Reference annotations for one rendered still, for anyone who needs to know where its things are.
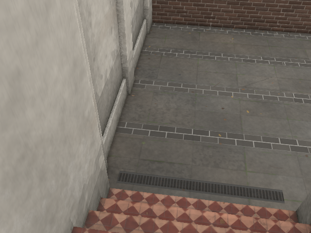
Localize stairs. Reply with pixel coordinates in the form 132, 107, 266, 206
71, 187, 311, 233

